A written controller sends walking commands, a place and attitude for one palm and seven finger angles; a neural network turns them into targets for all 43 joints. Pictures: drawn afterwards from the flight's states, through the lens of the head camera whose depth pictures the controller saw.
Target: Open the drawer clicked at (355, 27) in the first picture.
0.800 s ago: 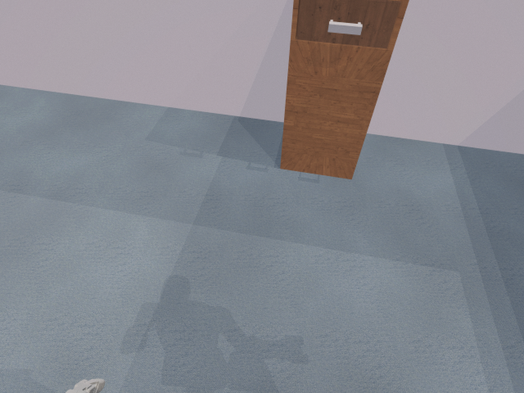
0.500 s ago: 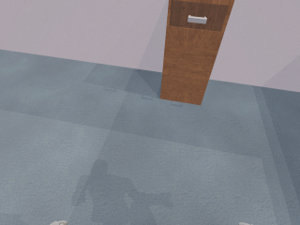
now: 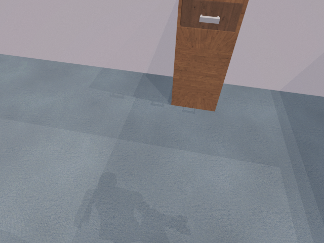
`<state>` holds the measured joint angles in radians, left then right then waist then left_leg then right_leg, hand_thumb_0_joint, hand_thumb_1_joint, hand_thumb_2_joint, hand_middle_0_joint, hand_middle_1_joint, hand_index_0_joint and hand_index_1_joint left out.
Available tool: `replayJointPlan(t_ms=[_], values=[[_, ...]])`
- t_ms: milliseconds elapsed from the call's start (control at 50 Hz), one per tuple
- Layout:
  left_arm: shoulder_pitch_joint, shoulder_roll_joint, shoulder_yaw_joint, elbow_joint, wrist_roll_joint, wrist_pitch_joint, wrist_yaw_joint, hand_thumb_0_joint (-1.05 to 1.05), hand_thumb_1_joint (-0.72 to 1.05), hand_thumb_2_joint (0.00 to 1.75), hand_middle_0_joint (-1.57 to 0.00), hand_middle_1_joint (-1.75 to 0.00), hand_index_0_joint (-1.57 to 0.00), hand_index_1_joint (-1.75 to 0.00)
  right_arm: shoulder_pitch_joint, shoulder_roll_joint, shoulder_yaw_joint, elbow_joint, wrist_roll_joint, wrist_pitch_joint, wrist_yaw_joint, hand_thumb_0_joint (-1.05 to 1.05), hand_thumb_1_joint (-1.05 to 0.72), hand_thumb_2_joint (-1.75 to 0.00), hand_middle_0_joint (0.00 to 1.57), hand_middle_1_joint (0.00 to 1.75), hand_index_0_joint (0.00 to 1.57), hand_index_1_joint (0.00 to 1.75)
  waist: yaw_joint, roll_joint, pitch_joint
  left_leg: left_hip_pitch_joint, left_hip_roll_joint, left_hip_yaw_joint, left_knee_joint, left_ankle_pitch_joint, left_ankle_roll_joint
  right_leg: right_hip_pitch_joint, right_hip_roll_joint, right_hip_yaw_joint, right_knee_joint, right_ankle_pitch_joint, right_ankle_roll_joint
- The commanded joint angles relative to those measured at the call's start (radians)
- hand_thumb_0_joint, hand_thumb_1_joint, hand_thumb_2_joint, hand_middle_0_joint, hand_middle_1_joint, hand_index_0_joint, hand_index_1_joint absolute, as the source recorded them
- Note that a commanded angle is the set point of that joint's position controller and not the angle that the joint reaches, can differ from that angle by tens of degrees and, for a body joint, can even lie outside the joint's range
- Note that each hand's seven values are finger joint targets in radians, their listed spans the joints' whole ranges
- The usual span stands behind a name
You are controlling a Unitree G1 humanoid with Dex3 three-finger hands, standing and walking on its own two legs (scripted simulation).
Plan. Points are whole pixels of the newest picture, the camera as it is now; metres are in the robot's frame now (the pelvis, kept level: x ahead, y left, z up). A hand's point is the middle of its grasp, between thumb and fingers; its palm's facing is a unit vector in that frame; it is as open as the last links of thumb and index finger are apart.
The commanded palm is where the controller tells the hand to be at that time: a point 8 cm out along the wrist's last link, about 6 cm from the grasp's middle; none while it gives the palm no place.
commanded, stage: stand and wait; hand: left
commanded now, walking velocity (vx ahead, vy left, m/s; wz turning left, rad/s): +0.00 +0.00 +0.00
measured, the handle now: (209, 18) +1.35 -0.21 +0.02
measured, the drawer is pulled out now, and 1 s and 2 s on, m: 0.00 0.00 0.00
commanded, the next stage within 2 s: look at it before walking up in 0.02 s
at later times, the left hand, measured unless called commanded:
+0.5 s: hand out of the picture +0.07 +0.25 -0.16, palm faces -0.03 -0.94 -0.33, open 7.4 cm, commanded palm none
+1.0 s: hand out of the picture +0.06 +0.21 -0.18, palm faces -0.08 -0.96 -0.25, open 7.4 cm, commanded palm none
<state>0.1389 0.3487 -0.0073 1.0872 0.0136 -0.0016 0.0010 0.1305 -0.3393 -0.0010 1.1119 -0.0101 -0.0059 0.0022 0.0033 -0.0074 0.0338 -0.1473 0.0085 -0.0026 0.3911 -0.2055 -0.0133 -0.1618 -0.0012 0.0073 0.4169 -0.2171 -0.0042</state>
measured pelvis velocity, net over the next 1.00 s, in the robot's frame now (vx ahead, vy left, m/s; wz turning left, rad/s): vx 0.03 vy -0.01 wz -0.11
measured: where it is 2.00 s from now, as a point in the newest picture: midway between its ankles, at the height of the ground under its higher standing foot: (178, 229)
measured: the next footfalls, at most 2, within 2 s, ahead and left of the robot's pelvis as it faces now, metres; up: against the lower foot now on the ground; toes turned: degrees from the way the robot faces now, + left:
left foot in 1.54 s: +0.39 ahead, +0.06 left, +0.00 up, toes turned -18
right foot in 2.00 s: +0.38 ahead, -0.27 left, +0.00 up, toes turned -50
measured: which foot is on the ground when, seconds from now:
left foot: down 0.00-1.00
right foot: down 0.00-1.00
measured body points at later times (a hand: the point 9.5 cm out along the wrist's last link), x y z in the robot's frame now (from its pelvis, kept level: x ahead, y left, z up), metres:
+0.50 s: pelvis +0.00 +0.00 +0.00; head +0.00 +0.00 +0.45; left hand +0.07 +0.29 -0.13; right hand +0.08 -0.30 -0.13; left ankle +0.01 +0.13 -0.74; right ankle +0.01 -0.12 -0.74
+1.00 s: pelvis +0.03 -0.01 -0.01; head +0.03 -0.01 +0.44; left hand +0.06 +0.26 -0.16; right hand +0.06 -0.28 -0.16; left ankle +0.01 +0.13 -0.74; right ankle +0.01 -0.12 -0.74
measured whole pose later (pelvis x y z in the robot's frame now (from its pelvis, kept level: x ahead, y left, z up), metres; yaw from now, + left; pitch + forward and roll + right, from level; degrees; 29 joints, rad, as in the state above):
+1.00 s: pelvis +0.03 -0.01 -0.01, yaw -6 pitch +0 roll +1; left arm 0.29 0.27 0.02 1.03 0.03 0.03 -0.03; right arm 0.22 -0.25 -0.02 1.05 -0.02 -0.01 0.00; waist 0.03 -0.02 0.00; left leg -0.18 0.05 0.10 0.53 -0.34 -0.02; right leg -0.26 0.04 0.07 0.62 -0.38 -0.03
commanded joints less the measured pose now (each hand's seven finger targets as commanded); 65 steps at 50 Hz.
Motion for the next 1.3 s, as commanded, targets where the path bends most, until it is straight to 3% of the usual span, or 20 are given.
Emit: replayJointPlan(t_ms=[0,340,480,720,760,820,860,920,940,960,1000,1020,1040,1060,1080,1100,1120,1160,1220,1280], values=[[-0.044,0.203,0.040,-0.068,-0.004,-0.023,0.010,0.00,0.90,0.90,-0.20,-0.30,-0.20,-0.30,-0.057,-0.205,-0.035,-0.065,0.001,-0.027,-0.013,0.00,-0.90,-0.90,0.20,0.30,0.20,0.30,-0.003,0.004,-0.055,-0.001,0.104,-0.096,-0.069,0.079,0.041,-0.005,-0.116,0.116,-0.095,0.062,-0.031],[-0.037,0.200,0.039,-0.063,-0.002,-0.024,0.009,0.00,0.90,0.90,-0.20,-0.30,-0.20,-0.30,-0.055,-0.204,-0.035,-0.060,0.001,-0.027,-0.012,0.00,-0.90,-0.90,0.20,0.30,0.20,0.30,-0.002,0.001,-0.044,0.003,0.104,-0.095,-0.077,0.060,0.039,-0.023,-0.114,0.120,-0.110,0.038,-0.028],[-0.034,0.200,0.040,-0.062,-0.002,-0.027,0.010,0.00,0.90,0.90,-0.20,-0.30,-0.20,-0.30,-0.051,-0.204,-0.035,-0.059,0.003,-0.029,-0.013,0.00,-0.90,-0.90,0.20,0.30,0.20,0.30,-0.003,0.002,-0.077,0.020,0.108,-0.096,-0.067,0.117,0.038,0.005,-0.114,0.116,-0.097,0.113,-0.030],[-0.035,0.201,0.039,-0.057,-0.002,-0.026,0.010,0.00,0.90,0.90,-0.20,-0.30,-0.20,-0.30,-0.060,-0.204,-0.034,-0.056,0.003,-0.027,-0.013,0.00,-0.90,-0.90,0.20,0.30,0.20,0.30,-0.002,0.008,-0.062,0.025,0.111,-0.093,-0.078,0.121,0.037,0.009,-0.116,0.112,-0.105,0.125,-0.028],[0.019,0.103,0.021,-0.038,-0.003,-0.006,0.011,0.00,0.90,0.90,-0.20,-0.30,-0.20,-0.30,-0.008,-0.105,-0.012,-0.036,-0.005,-0.014,-0.012,0.00,-0.90,-0.90,0.20,0.30,0.20,0.30,-0.003,0.010,-0.063,0.036,0.110,-0.055,-0.051,0.028,0.019,-0.018,-0.102,0.122,-0.094,0.025,-0.019],[0.064,0.087,0.032,-0.063,0.006,0.018,-0.004,0.00,0.90,0.90,-0.20,-0.30,-0.20,-0.30,0.040,-0.098,-0.023,-0.055,-0.012,0.002,-0.011,0.00,-0.90,-0.90,0.20,0.30,0.20,0.30,-0.001,0.003,0.024,-0.034,0.115,-0.047,-0.047,-0.272,0.028,-0.128,-0.065,0.164,-0.080,-0.266,-0.034],[0.083,0.090,0.047,-0.096,0.009,0.022,-0.015,0.00,0.90,0.90,-0.20,-0.30,-0.20,-0.30,0.057,-0.115,-0.039,-0.081,-0.013,0.002,-0.011,0.00,-0.90,-0.90,0.20,0.30,0.20,0.30,0.000,0.016,0.082,-0.073,0.134,-0.063,-0.048,-0.385,0.044,-0.197,-0.040,0.174,-0.041,-0.341,-0.045],[0.117,0.052,0.059,-0.138,0.010,0.009,-0.025,0.00,0.90,0.90,-0.20,-0.30,-0.20,-0.30,0.102,-0.134,-0.062,-0.106,-0.010,-0.013,-0.016,0.00,-0.90,-0.90,0.20,0.30,0.20,0.30,-0.011,0.092,0.075,-0.006,0.213,-0.141,-0.064,-0.428,0.096,-0.307,0.019,0.130,0.123,-0.303,-0.047],[0.119,0.026,0.061,-0.148,0.009,0.001,-0.029,0.00,0.90,0.90,-0.20,-0.30,-0.20,-0.30,0.125,-0.150,-0.070,-0.109,-0.009,-0.020,-0.018,0.00,-0.90,-0.90,0.20,0.30,0.20,0.30,-0.019,0.158,0.055,0.039,0.274,-0.191,-0.095,-0.390,0.127,-0.340,0.049,0.065,0.236,-0.237,-0.036],[0.101,0.003,0.064,-0.166,0.007,-0.004,-0.033,0.00,0.90,0.90,-0.20,-0.30,-0.20,-0.30,0.138,-0.152,-0.079,-0.111,-0.007,-0.029,-0.019,0.00,-0.90,-0.90,0.20,0.30,0.20,0.30,-0.023,0.203,0.047,0.075,0.343,-0.210,-0.115,-0.301,0.164,-0.370,0.034,-0.009,0.325,-0.225,-0.020],[0.056,-0.016,0.069,-0.193,0.007,-0.013,-0.039,0.00,0.90,0.90,-0.20,-0.30,-0.20,-0.30,0.165,-0.127,-0.082,-0.110,-0.011,-0.039,-0.020,0.00,-0.90,-0.90,0.20,0.30,0.20,0.30,-0.036,0.178,0.051,0.108,0.376,-0.156,-0.072,-0.059,0.188,-0.395,-0.021,-0.036,0.354,-0.295,-0.009],[0.089,-0.031,0.072,-0.184,0.008,-0.018,-0.042,0.00,0.90,0.90,-0.20,-0.30,-0.20,-0.30,0.152,-0.116,-0.080,-0.109,-0.014,-0.040,-0.021,0.00,-0.90,-0.90,0.20,0.30,0.20,0.30,-0.014,0.155,0.042,0.074,0.360,-0.085,-0.006,0.032,0.164,-0.317,-0.029,-0.055,0.295,-0.268,-0.012],[0.179,-0.042,0.078,-0.152,0.011,-0.022,-0.044,0.00,0.90,0.90,-0.20,-0.30,-0.20,-0.30,0.115,-0.105,-0.078,-0.117,-0.015,-0.039,-0.022,0.00,-0.90,-0.90,0.20,0.30,0.20,0.30,0.035,0.118,0.011,-0.024,0.308,0.014,0.127,0.049,0.114,-0.137,-0.015,-0.084,0.183,-0.175,-0.021],[0.335,0.005,0.091,-0.103,0.014,-0.032,-0.039,0.00,0.90,0.90,-0.20,-0.30,-0.20,-0.30,0.081,-0.069,-0.069,-0.137,-0.009,-0.038,-0.016,0.00,-0.90,-0.90,0.20,0.30,0.20,0.30,0.106,-0.050,-0.033,-0.207,0.207,0.136,0.422,0.027,0.047,0.108,-0.044,0.028,0.021,-0.099,-0.054],[0.482,0.144,0.120,-0.066,0.016,-0.048,-0.015,0.00,0.90,0.90,-0.20,-0.30,-0.20,-0.30,0.024,0.024,-0.047,-0.202,0.001,-0.043,-0.004,0.00,-0.90,-0.90,0.20,0.30,0.20,0.30,0.148,-0.424,-0.050,-0.581,0.040,0.211,0.767,-0.362,-0.027,0.296,-0.350,0.558,-0.154,0.022,-0.168],[0.514,0.115,0.111,-0.062,-0.004,-0.048,0.005,0.00,0.90,0.90,-0.20,-0.30,-0.20,-0.30,-0.077,-0.024,-0.053,-0.237,-0.004,-0.052,-0.009,0.00,-0.90,-0.90,0.20,0.30,0.20,0.30,0.162,-0.259,0.000,-0.624,0.076,0.036,0.815,-0.350,-0.009,0.232,-0.359,0.643,-0.180,0.106,-0.221],[0.457,0.087,0.102,-0.070,0.001,-0.048,0.007,0.00,0.90,0.90,-0.20,-0.30,-0.20,-0.30,-0.106,0.004,-0.055,-0.235,-0.003,-0.056,-0.007,0.00,-0.90,-0.90,0.20,0.30,0.20,0.30,0.130,-0.140,0.054,-0.653,0.102,0.020,0.853,-0.280,-0.011,0.186,-0.347,0.603,-0.169,0.102,-0.259],[0.366,0.027,0.086,-0.100,0.009,-0.053,0.011,0.00,0.90,0.90,-0.20,-0.30,-0.20,-0.30,-0.061,0.022,-0.059,-0.214,-0.013,-0.051,-0.002,0.00,-0.90,-0.90,0.20,0.30,0.20,0.30,0.067,-0.032,0.056,-0.600,0.131,0.010,0.808,-0.183,-0.026,0.103,-0.301,0.479,-0.161,0.091,-0.248],[0.328,0.012,0.090,-0.108,0.012,-0.066,0.011,0.00,0.90,0.90,-0.20,-0.30,-0.20,-0.30,-0.008,0.059,-0.065,-0.202,-0.011,-0.034,0.007,0.00,-0.90,-0.90,0.20,0.30,0.20,0.30,0.023,-0.041,0.028,-0.540,0.125,0.038,0.717,-0.098,-0.049,0.050,-0.240,0.340,-0.171,0.150,-0.218],[0.334,0.003,0.090,-0.095,0.014,-0.072,0.013,0.00,0.90,0.90,-0.20,-0.30,-0.20,-0.30,-0.034,0.074,-0.070,-0.226,-0.009,-0.031,0.016,0.00,-0.90,-0.90,0.20,0.30,0.20,0.30,0.023,-0.080,0.029,-0.546,0.117,0.045,0.636,-0.026,-0.055,0.051,-0.208,0.314,-0.185,0.150,-0.204]])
